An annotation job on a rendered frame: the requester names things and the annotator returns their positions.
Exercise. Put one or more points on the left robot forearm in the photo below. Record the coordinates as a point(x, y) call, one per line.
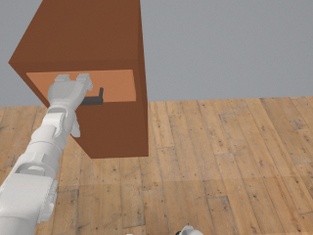
point(43, 152)

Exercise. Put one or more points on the robot left hand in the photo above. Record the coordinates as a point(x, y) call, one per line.
point(70, 93)

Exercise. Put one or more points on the right robot shin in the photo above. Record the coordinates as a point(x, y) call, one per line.
point(187, 227)

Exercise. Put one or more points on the drawer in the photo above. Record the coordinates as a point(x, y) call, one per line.
point(118, 85)

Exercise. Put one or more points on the cabinet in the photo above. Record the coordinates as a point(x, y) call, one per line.
point(92, 35)

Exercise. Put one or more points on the handle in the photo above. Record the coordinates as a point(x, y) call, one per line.
point(93, 100)

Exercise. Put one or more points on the left robot upper arm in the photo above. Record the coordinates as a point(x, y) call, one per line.
point(26, 200)

